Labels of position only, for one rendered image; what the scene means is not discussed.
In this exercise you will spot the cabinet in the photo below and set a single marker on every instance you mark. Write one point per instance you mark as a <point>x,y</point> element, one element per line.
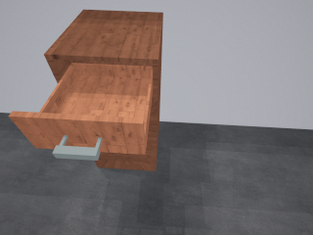
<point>124,38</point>

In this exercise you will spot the handle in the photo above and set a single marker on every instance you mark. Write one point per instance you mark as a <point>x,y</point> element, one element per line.
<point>77,153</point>

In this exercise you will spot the drawer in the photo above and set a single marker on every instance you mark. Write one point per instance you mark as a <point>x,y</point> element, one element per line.
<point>112,102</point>

